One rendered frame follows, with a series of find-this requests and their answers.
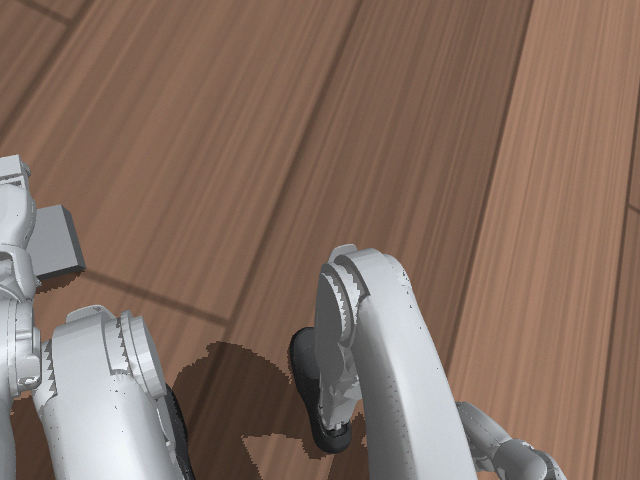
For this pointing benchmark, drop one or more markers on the right robot foot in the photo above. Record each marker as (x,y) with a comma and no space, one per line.
(307,376)

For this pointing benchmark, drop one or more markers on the right robot hand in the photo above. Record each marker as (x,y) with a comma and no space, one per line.
(483,434)

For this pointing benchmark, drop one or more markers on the right robot arm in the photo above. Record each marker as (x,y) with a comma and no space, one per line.
(518,460)

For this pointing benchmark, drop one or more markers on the small box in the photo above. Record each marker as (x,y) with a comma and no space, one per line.
(54,246)

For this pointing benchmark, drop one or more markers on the left robot hand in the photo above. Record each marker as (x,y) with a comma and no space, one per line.
(17,207)

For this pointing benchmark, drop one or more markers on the left robot arm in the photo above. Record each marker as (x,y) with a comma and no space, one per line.
(20,344)

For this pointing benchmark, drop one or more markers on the left robot foot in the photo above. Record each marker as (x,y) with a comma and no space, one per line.
(180,434)

